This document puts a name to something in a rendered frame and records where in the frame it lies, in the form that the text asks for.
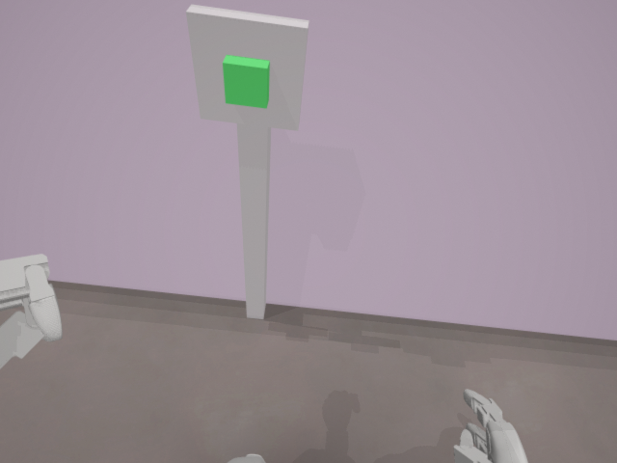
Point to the left robot hand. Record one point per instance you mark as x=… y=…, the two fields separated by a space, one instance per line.
x=23 y=282

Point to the right robot hand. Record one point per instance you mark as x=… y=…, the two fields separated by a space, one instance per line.
x=499 y=444

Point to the panel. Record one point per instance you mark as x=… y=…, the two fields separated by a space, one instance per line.
x=215 y=33

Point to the button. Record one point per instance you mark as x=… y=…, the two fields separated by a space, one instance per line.
x=246 y=81

